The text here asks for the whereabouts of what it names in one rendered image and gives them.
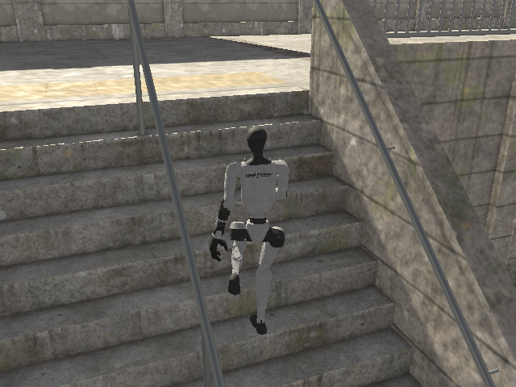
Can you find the left robot upper arm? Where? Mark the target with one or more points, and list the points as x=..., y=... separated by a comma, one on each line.
x=232, y=171

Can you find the robot left hand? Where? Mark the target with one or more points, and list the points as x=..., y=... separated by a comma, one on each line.
x=213, y=243

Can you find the right robot upper arm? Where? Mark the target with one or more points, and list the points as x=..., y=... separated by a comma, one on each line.
x=282, y=179

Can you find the robot right thigh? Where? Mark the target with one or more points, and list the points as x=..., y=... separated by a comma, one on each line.
x=276, y=239

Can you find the left robot forearm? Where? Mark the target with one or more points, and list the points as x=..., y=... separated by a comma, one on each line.
x=221, y=221

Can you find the left robot shin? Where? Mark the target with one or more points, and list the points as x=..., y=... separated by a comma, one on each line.
x=236, y=258

